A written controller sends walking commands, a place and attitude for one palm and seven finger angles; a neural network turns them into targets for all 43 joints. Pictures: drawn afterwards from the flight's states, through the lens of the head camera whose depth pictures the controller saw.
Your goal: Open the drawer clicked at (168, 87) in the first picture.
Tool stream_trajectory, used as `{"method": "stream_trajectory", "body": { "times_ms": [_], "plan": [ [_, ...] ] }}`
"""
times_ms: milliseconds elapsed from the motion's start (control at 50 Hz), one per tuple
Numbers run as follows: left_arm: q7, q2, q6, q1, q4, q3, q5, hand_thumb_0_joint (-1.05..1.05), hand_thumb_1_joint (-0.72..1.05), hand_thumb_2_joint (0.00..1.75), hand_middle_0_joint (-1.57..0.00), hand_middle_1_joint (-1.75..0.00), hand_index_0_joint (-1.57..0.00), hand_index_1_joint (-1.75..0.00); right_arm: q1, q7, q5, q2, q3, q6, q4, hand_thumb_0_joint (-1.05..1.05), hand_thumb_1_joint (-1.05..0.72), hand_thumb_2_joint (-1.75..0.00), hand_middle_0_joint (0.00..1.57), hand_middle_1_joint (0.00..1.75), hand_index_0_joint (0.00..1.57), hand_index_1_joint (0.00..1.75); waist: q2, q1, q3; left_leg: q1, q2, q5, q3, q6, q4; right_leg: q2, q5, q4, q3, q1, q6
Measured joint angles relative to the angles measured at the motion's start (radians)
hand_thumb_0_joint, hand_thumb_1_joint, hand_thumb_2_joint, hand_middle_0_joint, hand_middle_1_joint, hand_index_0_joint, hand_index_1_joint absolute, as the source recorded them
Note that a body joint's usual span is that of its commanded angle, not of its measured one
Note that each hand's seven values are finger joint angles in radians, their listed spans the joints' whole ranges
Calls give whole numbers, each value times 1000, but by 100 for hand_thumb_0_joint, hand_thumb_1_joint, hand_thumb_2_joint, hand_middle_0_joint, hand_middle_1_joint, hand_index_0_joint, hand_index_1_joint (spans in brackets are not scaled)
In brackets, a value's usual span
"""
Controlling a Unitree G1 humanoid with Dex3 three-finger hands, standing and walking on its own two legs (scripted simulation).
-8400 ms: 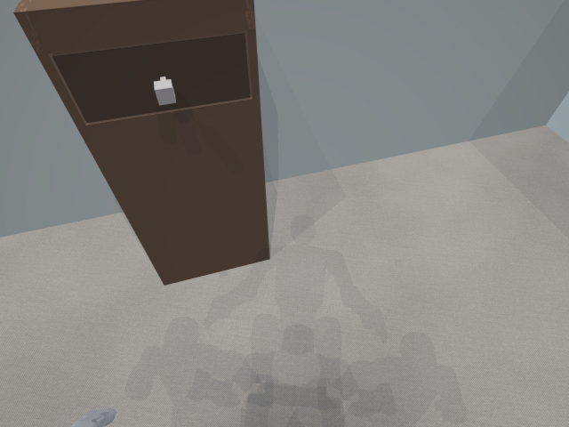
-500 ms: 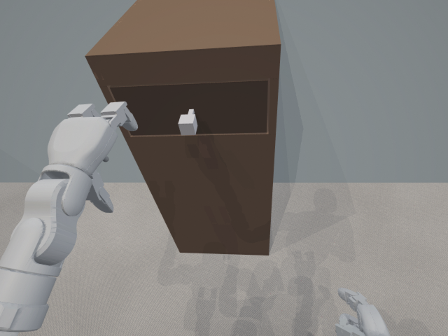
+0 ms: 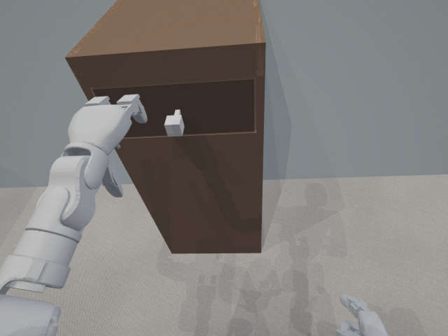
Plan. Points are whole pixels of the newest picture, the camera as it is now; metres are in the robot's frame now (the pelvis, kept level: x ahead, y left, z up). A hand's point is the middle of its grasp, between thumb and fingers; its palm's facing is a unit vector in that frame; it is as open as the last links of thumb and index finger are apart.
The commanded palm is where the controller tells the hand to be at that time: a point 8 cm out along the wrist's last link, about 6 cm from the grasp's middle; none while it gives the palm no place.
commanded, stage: move the hooked fingers above the handle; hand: left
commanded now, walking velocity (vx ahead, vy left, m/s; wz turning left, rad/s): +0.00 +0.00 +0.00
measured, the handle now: (175, 120) +0.57 +0.19 +0.07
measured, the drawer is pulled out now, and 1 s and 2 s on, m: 0.00 0.00 0.00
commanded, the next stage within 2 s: none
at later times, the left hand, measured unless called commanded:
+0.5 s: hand (146, 128) +0.44 +0.20 +0.15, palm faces +0.05 -0.02 -1.00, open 13.8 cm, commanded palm +0.42 +0.21 +0.20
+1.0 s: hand (171, 113) +0.52 +0.18 +0.13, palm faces -0.01 +0.00 -1.00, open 13.8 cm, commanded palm +0.51 +0.19 +0.19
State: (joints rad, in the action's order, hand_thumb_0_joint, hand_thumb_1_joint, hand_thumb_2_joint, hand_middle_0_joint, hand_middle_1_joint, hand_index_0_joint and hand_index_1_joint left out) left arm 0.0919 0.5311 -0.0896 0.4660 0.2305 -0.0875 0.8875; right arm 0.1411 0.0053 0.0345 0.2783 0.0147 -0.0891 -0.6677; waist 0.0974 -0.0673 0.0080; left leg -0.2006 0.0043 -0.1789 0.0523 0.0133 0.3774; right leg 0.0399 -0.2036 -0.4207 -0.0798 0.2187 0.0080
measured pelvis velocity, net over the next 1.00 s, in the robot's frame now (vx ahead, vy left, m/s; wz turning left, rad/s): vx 0.04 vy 0.00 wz -0.02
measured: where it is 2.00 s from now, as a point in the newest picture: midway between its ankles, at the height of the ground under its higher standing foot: outside the picture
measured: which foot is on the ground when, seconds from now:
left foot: down 0.00-1.00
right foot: down 0.00-1.00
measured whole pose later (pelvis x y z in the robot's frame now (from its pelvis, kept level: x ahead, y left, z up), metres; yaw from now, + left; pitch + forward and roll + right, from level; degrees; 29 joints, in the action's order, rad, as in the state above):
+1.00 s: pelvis +0.04 +0.00 -0.01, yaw -1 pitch +9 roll +1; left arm -0.03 0.45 -0.06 0.91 0.85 -0.16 0.99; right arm 0.27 0.02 0.04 0.27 -0.03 -0.12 -0.71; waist 0.07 0.03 -0.06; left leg -0.36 -0.01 -0.26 0.07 0.01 0.47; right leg 0.03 -0.28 -0.51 -0.06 0.39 0.01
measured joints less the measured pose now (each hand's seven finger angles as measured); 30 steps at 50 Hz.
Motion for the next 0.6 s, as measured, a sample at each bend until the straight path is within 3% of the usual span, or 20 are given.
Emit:
{"method": "stream_trajectory", "body": {
  "times_ms": [140,240,320,440,600],
  "plan": [
    [-4,-15,17,17,38,-24,4,0,-49,31,-32,-121,-32,-120,28,4,5,14,-14,-11,-9,1,-91,-90,20,29,20,30,-2,8,0,-14,4,-10,5,4,4,4,-10,-6,6,16,-5],
    [-41,-27,38,54,67,-43,18,0,-49,31,-32,-121,-32,-120,39,4,5,7,-22,-3,-12,1,-91,-90,20,29,20,30,-10,10,-8,-29,5,-20,6,5,12,5,-18,-13,7,31,-6],
    [-67,-42,14,106,130,-55,28,0,-49,31,-32,-121,-32,-120,35,1,9,-1,-18,-9,-19,1,-91,-90,20,29,20,30,-14,15,-18,-38,5,-27,8,6,16,5,-24,-17,10,41,-7],
    [-53,-48,-27,159,198,-67,44,0,-49,31,-32,-121,-32,-120,34,-2,11,-9,-15,-18,-4,1,-91,-90,20,29,20,30,-14,26,-34,-49,5,-37,13,7,20,5,-32,-22,15,54,-8],
    [-52,-75,-12,204,261,-90,52,0,-49,31,-32,-121,-32,-120,40,0,11,-9,-15,-29,0,0,-91,-90,20,29,20,30,-19,31,-46,-67,4,-55,12,7,39,6,-50,-40,15,72,-9]
  ]
}}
